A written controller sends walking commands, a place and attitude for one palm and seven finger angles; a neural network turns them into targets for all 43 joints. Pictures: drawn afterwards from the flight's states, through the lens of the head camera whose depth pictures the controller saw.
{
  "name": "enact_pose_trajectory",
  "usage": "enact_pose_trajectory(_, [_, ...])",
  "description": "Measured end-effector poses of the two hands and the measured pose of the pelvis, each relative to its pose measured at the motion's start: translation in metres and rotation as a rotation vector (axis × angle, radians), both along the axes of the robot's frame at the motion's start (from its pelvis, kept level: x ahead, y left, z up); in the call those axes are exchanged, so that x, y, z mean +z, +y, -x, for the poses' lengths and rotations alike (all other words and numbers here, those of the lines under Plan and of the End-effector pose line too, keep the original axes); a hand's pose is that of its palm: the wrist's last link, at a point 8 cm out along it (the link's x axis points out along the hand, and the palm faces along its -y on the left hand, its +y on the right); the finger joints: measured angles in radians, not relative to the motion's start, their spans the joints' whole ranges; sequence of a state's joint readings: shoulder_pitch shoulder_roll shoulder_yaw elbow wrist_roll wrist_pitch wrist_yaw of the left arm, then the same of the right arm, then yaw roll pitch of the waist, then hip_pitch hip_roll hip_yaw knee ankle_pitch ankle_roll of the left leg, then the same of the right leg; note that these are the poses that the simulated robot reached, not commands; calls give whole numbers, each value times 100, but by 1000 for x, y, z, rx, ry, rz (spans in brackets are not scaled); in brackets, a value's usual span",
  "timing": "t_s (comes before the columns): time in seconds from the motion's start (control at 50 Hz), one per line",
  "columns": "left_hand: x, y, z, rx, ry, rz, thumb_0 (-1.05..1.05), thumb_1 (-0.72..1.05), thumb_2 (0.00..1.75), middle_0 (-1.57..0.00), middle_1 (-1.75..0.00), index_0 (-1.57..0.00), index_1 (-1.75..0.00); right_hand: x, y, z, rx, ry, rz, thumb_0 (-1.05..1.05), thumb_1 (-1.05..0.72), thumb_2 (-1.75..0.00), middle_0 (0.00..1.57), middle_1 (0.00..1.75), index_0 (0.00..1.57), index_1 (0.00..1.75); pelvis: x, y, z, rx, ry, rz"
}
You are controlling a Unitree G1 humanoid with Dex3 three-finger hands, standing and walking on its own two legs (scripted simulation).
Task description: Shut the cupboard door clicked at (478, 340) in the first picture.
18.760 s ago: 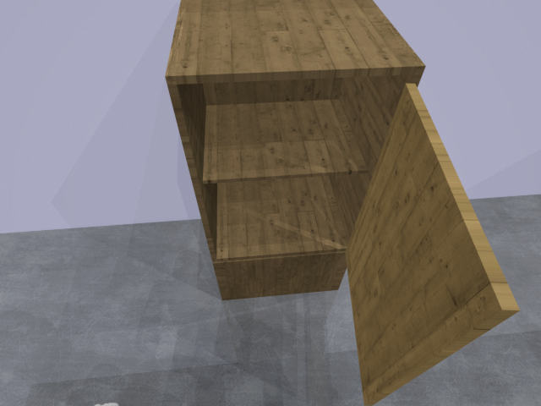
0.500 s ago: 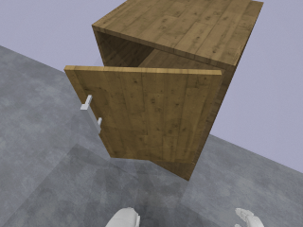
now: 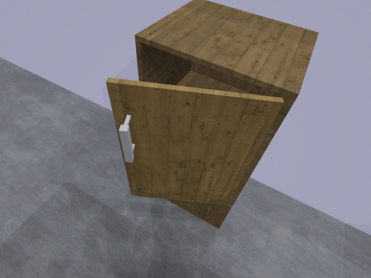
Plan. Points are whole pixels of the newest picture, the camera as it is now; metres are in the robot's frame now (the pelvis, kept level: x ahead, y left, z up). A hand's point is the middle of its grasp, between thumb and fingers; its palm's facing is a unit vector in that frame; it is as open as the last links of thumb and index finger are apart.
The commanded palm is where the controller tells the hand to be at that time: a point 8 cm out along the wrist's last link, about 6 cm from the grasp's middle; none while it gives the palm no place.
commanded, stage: come to a stop and stand still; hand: left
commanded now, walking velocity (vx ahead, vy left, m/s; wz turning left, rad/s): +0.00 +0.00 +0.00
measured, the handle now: (128, 139) +0.46 +0.19 -0.03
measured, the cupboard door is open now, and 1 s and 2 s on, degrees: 24 24 24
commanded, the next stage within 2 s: look again from close up in 0.56 s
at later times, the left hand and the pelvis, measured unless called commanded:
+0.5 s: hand out of the picture -0.02 +0.10 -0.18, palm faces +0.07 -0.98 -0.20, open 7.3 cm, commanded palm none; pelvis -0.03 -0.07 -0.01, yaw +2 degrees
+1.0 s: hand out of the picture -0.05 +0.15 -0.18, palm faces +0.03 -0.98 -0.21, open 7.4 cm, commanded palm none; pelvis -0.04 -0.03 -0.01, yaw -1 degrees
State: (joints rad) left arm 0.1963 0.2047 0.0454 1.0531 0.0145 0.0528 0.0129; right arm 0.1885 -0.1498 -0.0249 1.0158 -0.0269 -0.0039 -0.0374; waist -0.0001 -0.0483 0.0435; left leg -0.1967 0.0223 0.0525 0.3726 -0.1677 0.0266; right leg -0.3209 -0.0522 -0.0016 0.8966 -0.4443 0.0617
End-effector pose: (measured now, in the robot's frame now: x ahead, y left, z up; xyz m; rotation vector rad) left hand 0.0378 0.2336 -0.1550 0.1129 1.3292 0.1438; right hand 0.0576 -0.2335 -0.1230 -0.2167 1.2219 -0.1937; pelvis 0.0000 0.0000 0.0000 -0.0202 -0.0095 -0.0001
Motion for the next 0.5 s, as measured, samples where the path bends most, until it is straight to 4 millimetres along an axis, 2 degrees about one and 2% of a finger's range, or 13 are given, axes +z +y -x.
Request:
enact_pose_trajectory(0.08, [7,-14,-20,-40,-65,-23,1,91,90,-20,-30,-19,-29,-10,-26,56,-61,103,0,-2,-92,-90,20,30,20,30,-2,-15,11,3,1,-9])
enact_pose_trajectory(0.14, [10,-27,-27,-60,-119,-55,1,91,90,-20,-30,-19,-29,-24,-42,97,-101,177,-25,-1,-92,-90,20,29,20,30,-10,-31,18,3,-3,-39])
enact_pose_trajectory(0.2, [18,-44,-21,-69,-133,-75,1,91,90,-20,-30,-19,-29,-35,-51,129,-122,247,-63,0,-92,-90,20,29,20,29,-10,-44,24,18,-30,-25])
enact_pose_trajectory(0.24, [21,-54,-13,-63,-132,-76,1,91,90,-20,-30,-19,-29,-36,-52,143,-120,285,-85,0,-92,-90,19,29,20,29,-8,-52,25,21,-33,-27])
enact_pose_trajectory(0.36, [13,-71,19,-11,-82,-69,0,93,90,-20,-30,-20,-30,-42,-48,161,-101,325,-124,0,-91,-90,19,29,20,29,-11,-67,29,35,-35,-6])
enact_pose_trajectory(0.5, [4,-84,69,35,41,-36,0,94,90,-20,-30,-20,-29,-40,-39,147,-76,302,-150,0,-91,-90,19,29,20,29,-9,-74,34,28,-35,-12])
